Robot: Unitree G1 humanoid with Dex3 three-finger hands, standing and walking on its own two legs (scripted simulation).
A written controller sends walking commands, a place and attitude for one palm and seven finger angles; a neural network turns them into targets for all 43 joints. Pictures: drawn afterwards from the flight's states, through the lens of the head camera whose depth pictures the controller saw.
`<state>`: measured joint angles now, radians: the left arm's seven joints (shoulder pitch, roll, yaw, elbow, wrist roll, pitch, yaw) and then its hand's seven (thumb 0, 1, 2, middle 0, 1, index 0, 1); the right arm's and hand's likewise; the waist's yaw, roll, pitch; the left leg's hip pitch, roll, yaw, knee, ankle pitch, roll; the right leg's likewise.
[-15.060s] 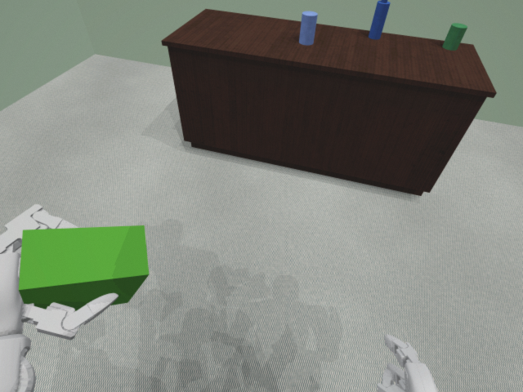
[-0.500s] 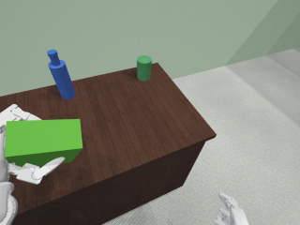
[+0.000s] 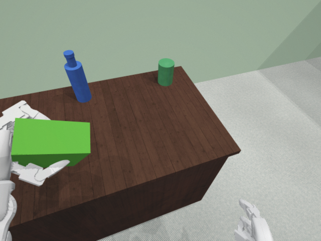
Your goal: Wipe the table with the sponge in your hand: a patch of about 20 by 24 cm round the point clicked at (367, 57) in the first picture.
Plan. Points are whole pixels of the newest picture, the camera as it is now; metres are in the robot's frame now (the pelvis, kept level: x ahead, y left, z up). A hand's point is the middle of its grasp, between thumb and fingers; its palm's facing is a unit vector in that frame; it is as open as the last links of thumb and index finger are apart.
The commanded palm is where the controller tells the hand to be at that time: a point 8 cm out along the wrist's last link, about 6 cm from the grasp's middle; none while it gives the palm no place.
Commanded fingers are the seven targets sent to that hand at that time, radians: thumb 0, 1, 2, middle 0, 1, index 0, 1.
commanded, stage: come to a stop and stand still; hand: left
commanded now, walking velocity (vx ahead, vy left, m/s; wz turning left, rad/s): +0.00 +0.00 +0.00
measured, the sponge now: (60, 146) +0.25 +0.23 +0.15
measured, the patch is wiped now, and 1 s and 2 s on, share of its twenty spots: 0.00 0.00 0.00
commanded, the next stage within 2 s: look again from close up in 0.60 s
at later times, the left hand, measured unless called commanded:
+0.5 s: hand (11, 139) +0.23 +0.30 +0.18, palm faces +0.41 -0.86 -0.30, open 9.8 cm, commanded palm +0.17 +0.33 +0.17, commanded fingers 0.00 0.10 1.30 -1.20 -1.60 -1.20 -1.60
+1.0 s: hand (19, 149) +0.22 +0.29 +0.16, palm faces +0.36 -0.86 -0.37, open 9.8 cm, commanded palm +0.16 +0.33 +0.17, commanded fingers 0.00 0.10 1.30 -1.20 -1.60 -1.20 -1.60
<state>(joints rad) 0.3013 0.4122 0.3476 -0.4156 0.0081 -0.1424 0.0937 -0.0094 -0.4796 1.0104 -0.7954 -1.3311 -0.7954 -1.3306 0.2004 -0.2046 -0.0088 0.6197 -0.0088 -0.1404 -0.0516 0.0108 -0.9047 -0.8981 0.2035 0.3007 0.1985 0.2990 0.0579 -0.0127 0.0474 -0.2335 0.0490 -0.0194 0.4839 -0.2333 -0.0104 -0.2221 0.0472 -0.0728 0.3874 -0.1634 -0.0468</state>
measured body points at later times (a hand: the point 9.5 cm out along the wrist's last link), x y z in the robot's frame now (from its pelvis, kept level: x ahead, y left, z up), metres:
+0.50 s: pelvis +0.01 +0.06 +0.00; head +0.03 +0.09 +0.45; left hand +0.20 +0.35 +0.19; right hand +0.19 -0.15 -0.07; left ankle +0.01 +0.14 -0.74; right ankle +0.03 -0.08 -0.74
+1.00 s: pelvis +0.00 +0.05 +0.00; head +0.02 +0.07 +0.45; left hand +0.20 +0.33 +0.18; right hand +0.17 -0.17 -0.07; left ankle +0.01 +0.14 -0.74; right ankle +0.03 -0.08 -0.74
